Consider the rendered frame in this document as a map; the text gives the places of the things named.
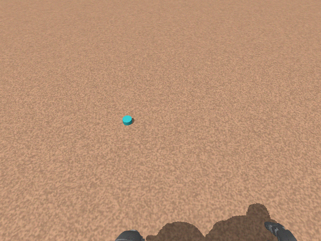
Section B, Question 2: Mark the right robot hand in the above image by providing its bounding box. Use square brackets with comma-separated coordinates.
[264, 221, 297, 241]

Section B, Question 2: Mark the tin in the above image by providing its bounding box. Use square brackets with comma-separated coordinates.
[122, 115, 132, 126]

